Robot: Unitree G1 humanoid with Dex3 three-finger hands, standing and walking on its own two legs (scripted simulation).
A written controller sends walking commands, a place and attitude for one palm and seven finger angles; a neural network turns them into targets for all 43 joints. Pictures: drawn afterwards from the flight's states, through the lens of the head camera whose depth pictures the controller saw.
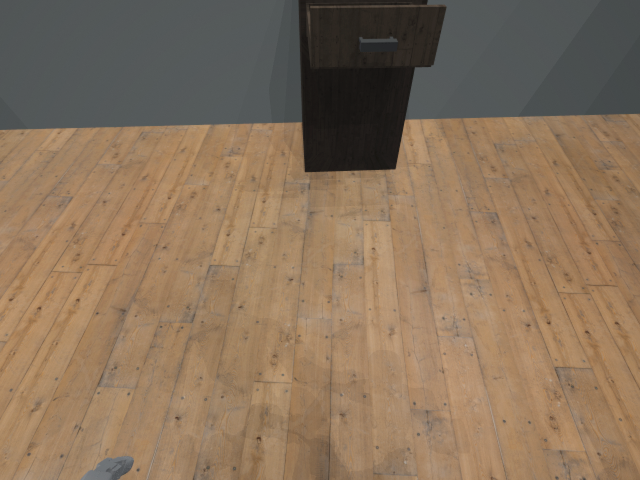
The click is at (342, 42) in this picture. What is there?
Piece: drawer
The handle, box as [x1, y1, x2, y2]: [359, 37, 397, 51]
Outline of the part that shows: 359,37 360,51 396,50 397,41 392,37 389,37 388,39 363,39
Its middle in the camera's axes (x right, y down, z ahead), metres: +0.18 -0.62 +1.22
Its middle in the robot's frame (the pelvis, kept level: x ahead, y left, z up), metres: +1.34 -0.12 -0.01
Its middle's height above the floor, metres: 0.75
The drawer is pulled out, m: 0.28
